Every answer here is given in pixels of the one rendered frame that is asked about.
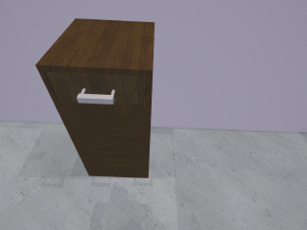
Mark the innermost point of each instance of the handle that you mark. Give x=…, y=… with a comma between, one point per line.
x=83, y=98

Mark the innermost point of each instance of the drawer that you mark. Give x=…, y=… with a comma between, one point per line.
x=128, y=89

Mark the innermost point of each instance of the cabinet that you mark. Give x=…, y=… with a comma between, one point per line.
x=112, y=140

